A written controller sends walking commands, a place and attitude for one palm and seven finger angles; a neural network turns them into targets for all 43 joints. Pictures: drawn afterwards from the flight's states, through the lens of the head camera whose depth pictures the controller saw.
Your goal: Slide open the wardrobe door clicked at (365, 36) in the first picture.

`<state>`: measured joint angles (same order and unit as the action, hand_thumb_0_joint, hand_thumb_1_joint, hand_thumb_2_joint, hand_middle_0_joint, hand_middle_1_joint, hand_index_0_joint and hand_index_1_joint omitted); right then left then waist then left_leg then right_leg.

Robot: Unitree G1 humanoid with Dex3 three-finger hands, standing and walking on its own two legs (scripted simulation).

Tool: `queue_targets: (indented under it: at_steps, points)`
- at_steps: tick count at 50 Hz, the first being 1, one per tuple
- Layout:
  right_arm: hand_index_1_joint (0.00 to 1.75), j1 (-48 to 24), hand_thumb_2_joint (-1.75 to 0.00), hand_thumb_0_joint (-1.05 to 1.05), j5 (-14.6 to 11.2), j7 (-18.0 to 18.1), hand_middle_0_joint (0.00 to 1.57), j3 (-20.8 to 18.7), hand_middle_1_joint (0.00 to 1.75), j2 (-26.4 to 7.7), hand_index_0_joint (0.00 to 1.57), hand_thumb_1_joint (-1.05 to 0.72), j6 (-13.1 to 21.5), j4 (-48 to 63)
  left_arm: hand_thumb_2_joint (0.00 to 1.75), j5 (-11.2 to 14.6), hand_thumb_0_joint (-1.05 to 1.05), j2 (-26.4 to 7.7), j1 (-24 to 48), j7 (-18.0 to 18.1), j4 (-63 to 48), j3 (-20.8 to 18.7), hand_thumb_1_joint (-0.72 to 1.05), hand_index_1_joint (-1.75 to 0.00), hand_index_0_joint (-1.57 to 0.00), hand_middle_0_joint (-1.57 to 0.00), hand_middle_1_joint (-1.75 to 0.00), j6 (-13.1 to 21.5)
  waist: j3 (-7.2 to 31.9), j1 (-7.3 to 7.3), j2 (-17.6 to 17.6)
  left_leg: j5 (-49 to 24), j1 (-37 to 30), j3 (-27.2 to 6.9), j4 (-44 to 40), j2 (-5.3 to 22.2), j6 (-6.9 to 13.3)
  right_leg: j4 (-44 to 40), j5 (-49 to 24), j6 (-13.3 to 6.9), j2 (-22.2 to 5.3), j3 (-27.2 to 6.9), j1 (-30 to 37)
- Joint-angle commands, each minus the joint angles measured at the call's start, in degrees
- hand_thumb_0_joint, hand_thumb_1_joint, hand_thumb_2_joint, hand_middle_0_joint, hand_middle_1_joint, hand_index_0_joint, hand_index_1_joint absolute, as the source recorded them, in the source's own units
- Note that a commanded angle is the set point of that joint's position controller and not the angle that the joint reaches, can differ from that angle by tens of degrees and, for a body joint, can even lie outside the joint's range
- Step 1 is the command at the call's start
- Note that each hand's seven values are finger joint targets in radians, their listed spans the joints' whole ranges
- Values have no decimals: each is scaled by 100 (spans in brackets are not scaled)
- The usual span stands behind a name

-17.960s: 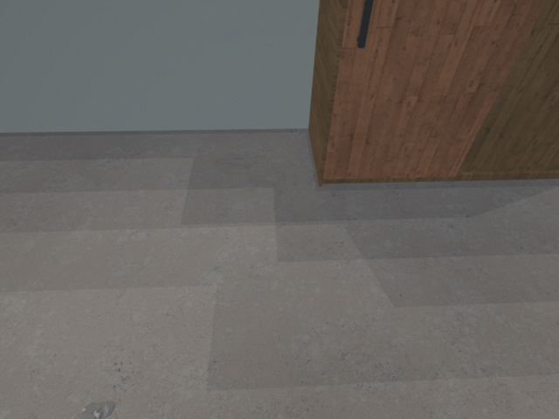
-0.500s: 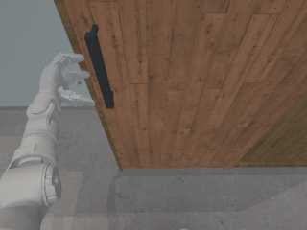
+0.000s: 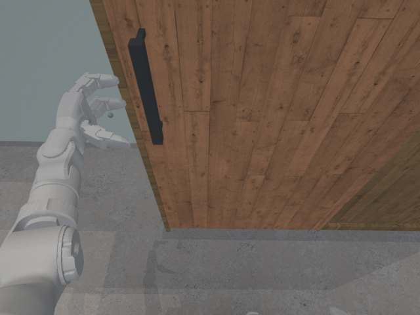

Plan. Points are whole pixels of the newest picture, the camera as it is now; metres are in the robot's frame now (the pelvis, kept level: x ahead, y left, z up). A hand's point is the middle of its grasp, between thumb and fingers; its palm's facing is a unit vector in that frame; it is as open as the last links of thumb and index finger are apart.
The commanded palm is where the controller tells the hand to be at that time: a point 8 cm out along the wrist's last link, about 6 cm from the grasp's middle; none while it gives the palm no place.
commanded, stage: move the hooked fingers beside the handle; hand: left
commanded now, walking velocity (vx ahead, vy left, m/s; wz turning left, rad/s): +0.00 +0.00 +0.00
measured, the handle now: (150, 94) +0.52 +0.12 +0.12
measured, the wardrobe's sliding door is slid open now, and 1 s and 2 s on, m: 0.00 0.00 0.00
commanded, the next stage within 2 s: feel for the door with the fingertips in 0.50 s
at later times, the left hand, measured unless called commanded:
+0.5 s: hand (114, 113) +0.46 +0.19 +0.13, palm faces -0.04 -1.00 +0.01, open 14.0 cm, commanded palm +0.43 +0.24 +0.13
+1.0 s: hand (134, 114) +0.46 +0.15 +0.13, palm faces -0.04 -1.00 +0.01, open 14.0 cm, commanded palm +0.44 +0.21 +0.13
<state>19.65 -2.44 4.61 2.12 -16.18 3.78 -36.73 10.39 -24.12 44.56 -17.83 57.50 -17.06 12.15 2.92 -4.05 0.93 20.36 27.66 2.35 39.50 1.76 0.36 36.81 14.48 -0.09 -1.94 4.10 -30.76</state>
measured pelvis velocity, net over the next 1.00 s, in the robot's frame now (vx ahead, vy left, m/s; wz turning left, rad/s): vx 0.01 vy -0.01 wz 0.00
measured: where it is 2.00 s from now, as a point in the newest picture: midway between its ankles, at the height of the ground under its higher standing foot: outside the picture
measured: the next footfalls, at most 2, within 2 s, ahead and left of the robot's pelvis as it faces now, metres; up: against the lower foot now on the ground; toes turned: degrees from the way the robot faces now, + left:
none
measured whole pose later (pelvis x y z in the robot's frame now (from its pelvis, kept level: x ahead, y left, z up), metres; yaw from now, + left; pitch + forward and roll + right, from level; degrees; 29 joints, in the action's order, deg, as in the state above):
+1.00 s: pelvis +0.01 -0.01 +0.00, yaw +0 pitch +8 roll +0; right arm 18.9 -2.1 3.4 1.9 -15.2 2.7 -36.4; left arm 9.5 -17.7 42.2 -11.7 52.6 -14.4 11.8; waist 3.5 -3.4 1.4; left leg 21.0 26.1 2.5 38.7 2.1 -0.2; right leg 37.3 15.7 -0.5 -1.6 3.9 -29.9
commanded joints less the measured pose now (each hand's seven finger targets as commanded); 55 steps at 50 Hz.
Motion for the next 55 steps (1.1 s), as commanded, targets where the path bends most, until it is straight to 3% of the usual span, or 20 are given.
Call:
queue_targets:
  at_steps: [1, 3, 7, 10, 12, 13, 17, 18, 22, 25, 27, 31, 32, 36, 41, 42, 46, 50, 53, 55]
  points:
    - [30, 383, -90, 0, 4, 75, 20, -286, 30, -849, 20, -90, 187, 470, 30, 80, 0, -1339, 2955, 109, -1075, -252, -50, -120, -30, -30, -120, 407, 1825, -147, 62, -972, -412, -252, -614, -116, 74, -272, -975, -108, 204, -242, 1064]
    - [30, 422, -90, 0, 17, 67, 20, -275, 30, -876, 20, -90, 171, 484, 30, 37, 0, -1578, 2911, 182, -884, -458, -50, -120, -30, -30, -120, 421, 1852, -102, -93, -987, -279, -252, -599, -121, 85, -238, -1007, -96, 199, -264, 1160]
    - [30, 484, -90, 0, 48, 36, 20, -279, 30, -859, 20, -90, 154, 544, 30, -128, 0, -1722, 2891, 235, -975, -503, -50, -120, -30, -30, -120, 528, 2162, -31, 271, -1355, -365, -241, -512, -128, 57, -89, -1288, -133, 198, -256, 1239]
    - [30, 485, -90, 0, 48, 10, 20, -305, 30, -835, 20, -90, 145, 591, 30, -80, 0, -1613, 2794, 184, -1174, -499, -50, -120, -30, -30, -120, 594, 2385, 2, 266, -1586, -522, -214, -474, -103, 39, -66, -1545, -129, 229, -263, 1299]
    - [30, 526, -90, 0, 44, 26, 20, -312, 30, -859, 20, -90, 119, 582, 30, 15, 0, -1648, 2660, 117, -1082, -552, -50, -120, -30, -30, -120, 574, 2361, -12, -3, -1657, -413, -195, -467, -96, 69, -77, -1678, -124, 241, -247, 1503]
    - [30, 488, -90, 0, 25, 26, 20, -319, 30, -850, 20, -90, 114, 600, 30, 20, 0, -1641, 2687, 66, -1236, -531, -50, -120, -30, -30, -120, 561, 2399, -13, 207, -1688, -469, -161, -470, -92, 63, -85, -1749, -117, 243, -276, 1464]
    - [30, 512, -90, 0, 19, 26, 20, -341, 30, -819, 20, -90, 90, 612, 30, 112, 0, -1279, 2378, -18, -1417, -319, -50, -120, -30, -30, -120, 433, 2237, -1, 328, -1995, -642, -162, -477, -75, 55, -126, -1838, -142, 258, -204, 1353]
    - [30, 537, -90, 0, 21, 18, 20, -360, 30, -841, 20, -90, 76, 605, 30, 117, 0, -1433, 2277, -12, -1536, -465, -50, -120, -30, -30, -120, 416, 2293, 51, 260, -2037, -654, -186, -490, -60, 46, -122, -1876, -137, 267, -205, 1371]
    - [30, 479, -90, 0, 2, -3, 20, -378, 30, -787, 20, -90, 49, 642, 30, 178, 0, -850, 2065, 28, -1781, -57, -50, -120, -30, -30, -120, 275, 2045, -20, 216, -2159, -767, -183, -527, -43, 49, -180, -1853, -136, 271, -142, 1272]
    - [30, 466, -90, 0, 13, 0, 20, -387, 30, -812, 20, -90, 22, 588, 30, 128, 0, -1225, 2152, 164, -1858, -371, -50, -120, -30, -30, -120, 226, 2020, 33, 112, -1859, -638, -179, -575, -76, 57, -211, -1788, -136, 258, -184, 1375]
    - [30, 412, -90, 0, 21, 10, 20, -374, 30, -791, 20, -90, 11, 636, 30, 90, 0, -1235, 2163, 268, -2035, -355, -50, -120, -30, -30, -120, 256, 2062, 55, 175, -1885, -647, -155, -581, -96, 74, -204, -1806, -135, 240, -194, 1485]
    - [30, 316, -90, 0, 33, -9, 20, -348, 30, -713, 20, -90, 58, 631, 30, 15, 0, -991, 2267, 378, -2189, -179, -50, -120, -30, -30, -120, 348, 2143, 56, 305, -1947, -836, -172, -576, -98, 53, -194, -1842, -140, 245, -214, 1437]
    - [30, 339, -90, 0, 33, -3, 20, -354, 30, -731, 20, -90, 51, 617, 30, 22, 0, -924, 2264, 388, -2115, -89, -50, -120, -30, -30, -120, 350, 2131, -26, 35, -1903, -807, -172, -567, -82, 78, -212, -1838, -125, 242, -190, 1488]
    - [30, 232, -90, 0, -1, 16, 20, -332, 30, -733, 20, -90, 49, 582, 30, 50, 0, -823, 2276, 364, -1693, -55, -50, -120, -30, -30, -120, 221, 1812, -38, -8, -1491, -579, -139, -624, -126, 76, -277, -1651, -124, 219, -218, 1416]
    - [30, 183, -90, 0, 9, -5, 20, -307, 30, -692, 20, -90, 60, 618, 30, 28, 0, -598, 2441, 416, -1688, 105, -50, -120, -30, -30, -120, 182, 1945, -24, 106, -1525, -625, -133, -588, -152, 73, -240, -1690, -130, 200, -228, 1393]
    - [30, 215, -90, 0, 24, -3, 20, -324, 30, -714, 20, -90, 57, 622, 30, 38, 0, -698, 2399, 460, -1680, 6, -50, -120, -30, -30, -120, 220, 2000, -10, -90, -1545, -574, -138, -554, -146, 86, -226, -1701, -122, 197, -221, 1502]
    - [30, 156, -90, 0, 27, -44, 20, -326, 30, -658, 20, -90, 87, 630, 30, 16, 0, -537, 2427, 573, -1909, 85, -50, -120, -30, -30, -120, 345, 2207, 39, 63, -1655, -676, -117, -537, -160, 68, -181, -1875, -127, 207, -248, 1576]
    - [30, 202, -90, 0, 31, -28, 20, -318, 30, -704, 20, -90, 54, 537, 30, -58, 0, -873, 2613, 715, -1565, -153, -50, -120, -30, -30, -120, 338, 1892, -27, -268, -1216, -344, -122, -593, -159, 92, -255, -1526, -82, 195, -281, 1547]
    - [30, 184, -90, 0, 42, -20, 20, -305, 30, -681, 20, -90, 53, 565, 30, -168, 0, -1081, 2793, 789, -1666, -264, -50, -120, -30, -30, -120, 422, 2059, 43, 41, -1262, -356, -94, -607, -189, 103, -231, -1572, -102, 176, -338, 1698]
    - [30, 206, -90, 0, 50, -22, 20, -299, 30, -653, 20, -90, 78, 537, 30, -191, 0, -937, 2941, 764, -1703, -112, -50, -120, -30, -30, -120, 502, 2169, -14, 152, -1339, -461, -86, -583, -193, 97, -219, -1660, -108, 187, -334, 1657]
